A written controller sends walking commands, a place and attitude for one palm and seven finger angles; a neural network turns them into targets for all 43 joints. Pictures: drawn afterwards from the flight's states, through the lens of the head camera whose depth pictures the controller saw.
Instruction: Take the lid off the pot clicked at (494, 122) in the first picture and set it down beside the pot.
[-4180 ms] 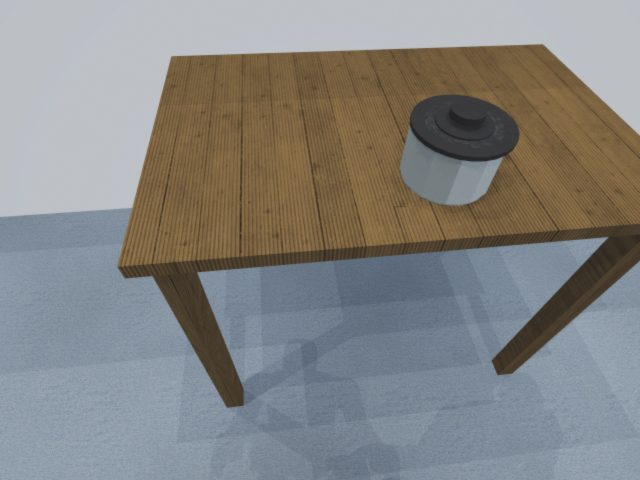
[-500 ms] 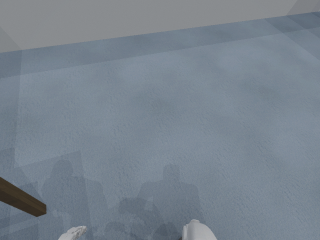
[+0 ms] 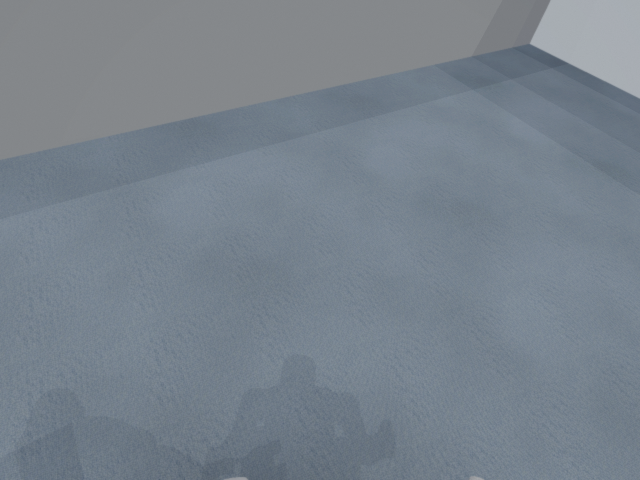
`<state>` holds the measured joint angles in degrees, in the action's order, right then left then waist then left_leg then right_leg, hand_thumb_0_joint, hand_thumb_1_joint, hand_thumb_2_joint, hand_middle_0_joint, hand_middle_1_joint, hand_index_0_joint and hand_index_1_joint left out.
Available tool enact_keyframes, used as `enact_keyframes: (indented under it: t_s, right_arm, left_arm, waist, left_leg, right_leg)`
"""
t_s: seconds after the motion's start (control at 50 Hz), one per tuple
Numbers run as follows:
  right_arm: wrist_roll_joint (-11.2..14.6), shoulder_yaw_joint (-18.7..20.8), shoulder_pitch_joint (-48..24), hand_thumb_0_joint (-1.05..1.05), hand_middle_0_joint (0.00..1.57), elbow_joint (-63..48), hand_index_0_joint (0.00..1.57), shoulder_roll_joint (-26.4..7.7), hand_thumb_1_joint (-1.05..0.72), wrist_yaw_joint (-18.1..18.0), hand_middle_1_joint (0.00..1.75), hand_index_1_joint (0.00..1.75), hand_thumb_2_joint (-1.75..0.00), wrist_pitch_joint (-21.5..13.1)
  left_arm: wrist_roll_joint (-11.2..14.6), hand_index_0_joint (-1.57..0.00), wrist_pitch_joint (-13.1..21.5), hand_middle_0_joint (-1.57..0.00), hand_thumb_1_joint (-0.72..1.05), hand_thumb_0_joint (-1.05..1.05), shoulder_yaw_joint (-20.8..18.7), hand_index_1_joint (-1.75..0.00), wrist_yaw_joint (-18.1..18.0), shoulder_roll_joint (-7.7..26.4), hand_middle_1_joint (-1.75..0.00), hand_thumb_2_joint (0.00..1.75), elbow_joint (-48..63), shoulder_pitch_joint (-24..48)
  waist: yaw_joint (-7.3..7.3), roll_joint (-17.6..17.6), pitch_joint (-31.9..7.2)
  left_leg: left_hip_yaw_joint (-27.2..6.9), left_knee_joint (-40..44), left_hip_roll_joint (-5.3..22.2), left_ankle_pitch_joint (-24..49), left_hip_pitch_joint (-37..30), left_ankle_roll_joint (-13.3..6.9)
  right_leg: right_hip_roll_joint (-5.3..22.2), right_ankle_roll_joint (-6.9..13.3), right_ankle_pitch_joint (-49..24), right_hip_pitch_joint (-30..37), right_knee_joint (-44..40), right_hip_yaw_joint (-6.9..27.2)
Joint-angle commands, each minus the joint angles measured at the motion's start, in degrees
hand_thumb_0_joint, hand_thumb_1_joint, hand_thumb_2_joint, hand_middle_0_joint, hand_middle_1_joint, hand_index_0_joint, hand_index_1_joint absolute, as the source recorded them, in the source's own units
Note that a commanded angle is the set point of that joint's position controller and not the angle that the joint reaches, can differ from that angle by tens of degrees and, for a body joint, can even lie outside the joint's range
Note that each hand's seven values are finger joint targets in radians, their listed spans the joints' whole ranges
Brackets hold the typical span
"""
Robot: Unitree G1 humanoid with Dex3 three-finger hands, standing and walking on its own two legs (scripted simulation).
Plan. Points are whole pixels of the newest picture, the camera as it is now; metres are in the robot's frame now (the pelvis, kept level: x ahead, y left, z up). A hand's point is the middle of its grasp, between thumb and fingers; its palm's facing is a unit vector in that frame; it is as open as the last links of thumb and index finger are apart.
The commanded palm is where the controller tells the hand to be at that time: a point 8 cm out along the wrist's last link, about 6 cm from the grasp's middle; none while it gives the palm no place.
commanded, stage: walk to a spot facing it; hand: left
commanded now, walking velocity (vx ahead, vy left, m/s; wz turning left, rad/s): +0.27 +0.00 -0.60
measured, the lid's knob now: out of the picture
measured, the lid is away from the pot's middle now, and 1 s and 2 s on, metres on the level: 0.00 0.00 0.00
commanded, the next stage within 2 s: turn to face it in 0.16 s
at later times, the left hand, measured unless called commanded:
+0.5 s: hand (270, 349) +0.35 +0.09 -0.15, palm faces -0.15 -0.97 -0.18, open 7.4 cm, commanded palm none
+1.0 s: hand (205, 381) +0.28 +0.19 -0.15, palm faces +0.23 -0.94 -0.26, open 7.4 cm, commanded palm none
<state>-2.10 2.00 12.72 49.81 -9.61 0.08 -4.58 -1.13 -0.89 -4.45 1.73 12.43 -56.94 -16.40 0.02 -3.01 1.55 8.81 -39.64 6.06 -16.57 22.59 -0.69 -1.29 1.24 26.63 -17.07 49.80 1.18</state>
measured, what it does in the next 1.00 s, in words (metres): walks ahead: right foot, then left foot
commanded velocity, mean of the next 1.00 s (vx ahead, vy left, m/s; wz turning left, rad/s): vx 0.02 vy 0.00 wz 0.32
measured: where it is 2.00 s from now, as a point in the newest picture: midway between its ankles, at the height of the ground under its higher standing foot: outside the picture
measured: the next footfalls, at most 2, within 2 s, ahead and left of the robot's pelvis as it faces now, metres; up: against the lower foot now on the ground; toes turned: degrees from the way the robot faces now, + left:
right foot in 0.38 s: +0.29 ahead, -0.16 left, +0.00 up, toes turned -17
left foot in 0.76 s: +0.29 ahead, +0.08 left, +0.00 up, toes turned +12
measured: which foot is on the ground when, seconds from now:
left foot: down 0.00-0.38, up 0.40-0.74, down 0.76-1.00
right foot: up 0.00-0.36, down 0.38-0.76, up 0.78-1.00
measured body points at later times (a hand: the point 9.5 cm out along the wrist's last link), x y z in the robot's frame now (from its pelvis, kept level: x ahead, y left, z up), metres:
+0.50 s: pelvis +0.18 -0.05 +0.00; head +0.23 -0.07 +0.45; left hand +0.35 +0.14 -0.13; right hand +0.09 -0.25 -0.16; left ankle +0.10 +0.10 -0.65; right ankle +0.25 -0.15 -0.72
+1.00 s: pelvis +0.23 -0.05 +0.01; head +0.26 -0.03 +0.46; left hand +0.27 +0.24 -0.13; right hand +0.33 -0.29 -0.12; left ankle +0.26 +0.07 -0.72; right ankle +0.24 -0.19 -0.65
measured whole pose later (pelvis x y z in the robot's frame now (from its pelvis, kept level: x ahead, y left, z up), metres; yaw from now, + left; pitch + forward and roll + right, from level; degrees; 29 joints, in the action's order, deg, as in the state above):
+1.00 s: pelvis +0.23 -0.05 +0.01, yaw +10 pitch +1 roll -1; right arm -1.1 3.3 13.7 51.8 -11.6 -0.3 1.4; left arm -0.5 -3.6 -5.6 -0.5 14.8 -52.0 -9.5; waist 1.0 -1.0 3.2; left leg 1.7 -30.8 0.8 -11.7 20.0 -1.4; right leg 3.4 -5.3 23.6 -28.4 60.0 -1.0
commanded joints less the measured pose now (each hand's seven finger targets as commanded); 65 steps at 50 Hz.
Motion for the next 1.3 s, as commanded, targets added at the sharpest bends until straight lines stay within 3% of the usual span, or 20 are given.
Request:
enact_keyframes:
  t_s: [0.0,0.08,0.24,0.32,0.34,0.36,0.38,0.42,0.54,0.7,0.74,0.76,0.86,1.0,1.08,1.1,1.12,1.14,1.2,1.28]
  right_arm:
    - [0.05,1.97,10.54,0.0,0.2,1.2,0.2,-8.84,-0.9,-1.45,0.3,0.3,-0.9,0.0]
    - [0.78,1.43,10.35,0.0,0.2,3.13,0.2,-6.07,-0.9,-1.82,0.3,0.3,-0.9,-0.95]
    - [0.52,1.92,13.19,0.0,0.2,5.54,0.2,-7.39,-0.9,-1.66,0.3,0.3,-0.9,1.03]
    - [0.96,1.74,13.1,0.0,0.2,7.67,0.2,-7.48,-0.9,-1.54,0.3,0.3,-0.9,1.5]
    - [1.5,1.41,12.46,0.0,0.2,7.99,0.2,-5.77,-0.9,-1.22,0.3,0.3,-0.9,1.27]
    - [2.13,0.82,14.48,0.0,0.2,7.52,0.2,-2.16,-0.9,-1.26,0.3,0.3,-0.9,1.17]
    - [2.51,0.84,14.82,0.0,0.2,6.85,0.2,-2.34,-0.9,-2.13,0.3,0.3,-0.9,2.02]
    - [2.28,0.81,12.01,0.0,0.2,7.04,0.2,-1.84,-0.9,-2.53,0.3,0.3,-0.9,3.73]
    - [1.13,1.33,12.54,0.0,0.2,7.73,0.2,-0.36,-0.9,-0.99,0.3,0.3,-0.9,6.8]
    - [0.71,3.04,10.81,0.0,0.2,2.8,0.2,-3.74,-0.9,0.16,0.3,0.3,-0.9,5.45]
    - [0.19,5.15,13.74,0.0,0.2,1.18,0.2,-13.7,-0.9,-0.52,0.3,0.3,-0.9,4.74]
    - [0.09,5.15,14.21,0.0,0.2,1.1,0.2,-14.98,-0.9,-0.97,0.3,0.3,-0.9,4.82]
    - [0.82,3.9,1.71,0.0,0.2,-2.11,0.2,-12.09,-0.9,-1.62,0.3,0.3,-0.9,3.91]
    - [0.64,5.08,1.52,0.0,0.2,-2.1,0.2,-14.8,-0.9,-0.91,0.3,0.3,-0.9,5.48]
    - [0.96,5.53,-3.9,0.0,0.2,-4.16,0.2,-15.21,-0.9,-0.6,0.3,0.3,-0.9,6.63]
    - [1.49,5.33,-5.43,0.0,0.2,-5.09,0.2,-12.98,-0.9,-0.34,0.3,0.3,-0.9,6.88]
    - [1.78,4.46,-5.12,0.0,0.2,-6.81,0.2,-7.53,-0.9,-0.08,0.3,0.3,-0.9,6.89]
    - [0.97,4.82,-6.72,0.0,0.2,-7.67,0.2,-9.96,-0.9,-0.13,0.3,0.3,-0.9,6.87]
    - [0.65,5.12,-3.67,0.0,0.2,-4.3,0.2,-10.51,-0.9,0.87,0.3,0.3,-0.9,7.93]
    - [1.07,3.88,-7.55,0.0,0.2,-4.53,0.2,-8.65,-0.9,1.28,0.3,0.3,-0.9,7.66]
  left_arm:
    - [-0.73,-0.2,2.83,-0.2,0.9,0.0,-1.1,-0.3,0.53,3.56,-0.3,0.9,7.05,5.84]
    - [-0.59,-0.2,1.0,-0.2,0.9,0.0,-0.93,-0.3,0.84,0.61,-0.3,0.9,5.22,2.81]
    - [-0.37,-0.2,0.47,-0.2,0.9,0.0,0.14,-0.3,1.43,-1.26,-0.3,0.9,7.97,13.02]
    - [-0.82,-0.2,2.61,-0.2,0.9,0.0,0.74,-0.3,-0.02,0.29,-0.3,0.9,3.28,2.47]
    - [-0.97,-0.2,3.5,-0.2,0.9,0.0,0.15,-0.3,-0.78,3.85,-0.3,0.9,0.8,-3.69]
    - [-1.11,-0.2,4.36,-0.2,0.9,0.0,-1.26,-0.3,-1.83,9.68,-0.3,0.9,-1.23,-9.19]
    - [0.02,-0.2,4.17,-0.2,0.9,0.0,-1.49,-0.3,-1.85,12.27,-0.3,0.9,-1.85,-11.63]
    - [0.18,-0.2,3.19,-0.2,0.9,0.0,-1.19,-0.3,-3.08,10.02,-0.3,0.9,0.39,-2.9]
    - [-0.51,-0.2,1.17,-0.2,0.9,0.0,-0.54,-0.3,-4.09,5.09,-0.3,0.9,5.28,11.13]
    - [-0.19,-0.2,-0.24,-0.2,0.9,0.0,-1.82,-0.3,-3.53,5.71,-0.3,0.9,7.9,10.44]
    - [0.55,-0.2,-1.09,-0.2,0.9,0.0,-1.17,-0.3,-2.66,0.79,-0.3,0.9,11.95,9.92]
    - [-0.27,-0.2,-1.01,-0.2,0.9,0.0,-0.88,-0.3,-2.59,2.79,-0.3,0.9,13.55,12.94]
    - [0.0,-0.2,-0.73,-0.2,0.9,0.0,-1.52,-0.3,-2.23,4.48,-0.3,0.9,9.52,7.74]
    - [0.62,-0.2,-0.98,-0.2,0.9,0.0,-0.98,-0.3,-2.56,4.72,-0.3,0.9,10.97,8.41]
    - [1.0,-0.2,-0.28,-0.2,0.9,0.0,-1.32,-0.3,-2.86,6.03,-0.3,0.9,9.25,-0.06]
    - [0.45,-0.2,0.18,-0.2,0.9,0.0,-1.85,-0.3,-3.15,9.1,-0.3,0.9,8.83,-3.36]
    - [-0.68,-0.2,0.68,-0.2,0.9,0.0,-3.09,-0.3,-3.68,15.11,-0.3,0.9,9.65,-3.89]
    - [-0.22,-0.2,0.26,-0.2,0.9,0.0,-2.52,-0.3,-3.86,16.23,-0.3,0.9,11.1,-0.98]
    - [-0.19,-0.2,0.8,-0.2,0.9,0.0,-1.53,-0.3,-3.98,10.02,-0.3,0.9,12.8,8.04]
    - [-0.45,-0.2,1.3,-0.2,0.9,0.0,-1.14,-0.3,-3.85,9.84,-0.3,0.9,11.04,1.49]
  waist:
    - [2.3,9.64,5.03]
    - [0.23,9.51,0.72]
    - [3.38,12.82,2.83]
    - [-1.21,10.99,-4.1]
    - [-4.28,6.46,-8.02]
    - [-5.83,-6.88,-15.35]
    - [-5.58,-6.0,-17.51]
    - [-3.62,-9.21,-12.17]
    - [2.41,-4.99,-2.06]
    - [3.33,0.51,-2.6]
    - [5.04,27.6,-0.58]
    - [6.0,19.04,-2.97]
    - [0.67,11.27,-6.33]
    - [2.21,12.1,-4.33]
    - [-1.48,11.42,-5.33]
    - [-3.34,4.5,-4.58]
    - [-3.72,-15.53,-1.74]
    - [-3.38,-11.93,-0.08]
    - [2.04,-7.53,2.84]
    - [-1.42,-7.09,-0.8]
  left_leg:
    - [-26.52,30.27,19.74,-13.34,-14.66,-4.78]
    - [-5.63,25.38,14.28,16.21,-18.1,-2.91]
    - [6.48,21.18,13.68,32.74,-21.06,-3.68]
    - [5.91,7.38,10.49,39.93,-18.31,-1.71]
    - [5.6,-0.26,8.52,32.1,-10.36,0.2]
    - [5.96,-14.83,1.84,3.77,3.39,2.79]
    - [-1.27,-25.89,-1.36,-22.88,3.91,3.06]
    - [-7.6,-32.08,0.77,-20.25,6.78,3.05]
    - [-3.76,-23.07,1.59,-8.84,1.68,3.64]
    - [-1.15,4.72,-0.7,1.84,-7.45,2.39]
    - [-34.41,23.76,18.53,16.96,-11.52,-8.88]
    - [-38.98,24.24,20.58,13.62,-10.63,-12.53]
    - [-21.19,19.53,8.67,18.99,-12.04,-7.56]
    - [-25.08,19.91,7.74,14.7,-11.21,-8.62]
    - [-25.35,14.93,3.8,9.97,-1.28,-5.47]
    - [-21.96,7.92,-0.91,2.46,5.62,-2.04]
    - [-10.93,-8.17,-10.2,-13.3,17.82,3.5]
    - [-13.39,-20.34,-7.61,-17.99,16.42,3.11]
    - [-12.89,-32.37,-4.37,-8.58,14.36,3.31]
    - [-7.67,-23.78,-4.75,-8.22,12.71,5.35]
  right_leg:
    - [6.25,-0.37,-8.48,-27.41,26.0,1.63]
    - [7.08,-2.55,-13.11,-24.13,23.31,-0.63]
    - [5.59,-2.97,-14.5,-17.68,-5.63,-8.94]
    - [0.5,-0.92,-23.42,5.38,-20.47,-11.97]
    - [4.38,0.06,-34.72,18.52,-20.38,-8.43]
    - [20.06,5.68,-58.42,34.08,-17.33,6.94]
    - [28.52,11.1,-74.91,31.76,-20.01,10.12]
    - [28.11,11.47,-56.64,20.21,-26.78,10.55]
    - [22.36,6.5,-19.46,-2.49,-33.83,-5.76]
    - [21.26,2.24,-11.33,-3.76,-17.87,-11.28]
    - [7.3,-5.83,12.79,-20.8,7.97,-12.29]
    - [6.52,-4.94,9.86,-20.73,17.68,-5.01]
    - [6.77,-6.59,-5.5,-18.29,18.98,-0.9]
    - [3.62,-6.15,-1.02,-9.92,-0.07,-1.76]
    - [1.42,-5.09,-9.17,6.8,-18.93,-4.08]
    - [6.23,-3.5,-10.2,12.94,-29.84,0.42]
    - [24.07,3.03,-6.11,15.46,-38.38,21.02]
    - [30.11,7.43,-6.91,5.65,-38.37,22.68]
    - [21.18,5.32,-12.28,-0.18,-34.22,9.61]
    - [19.51,6.34,-33.82,11.11,-28.18,1.29]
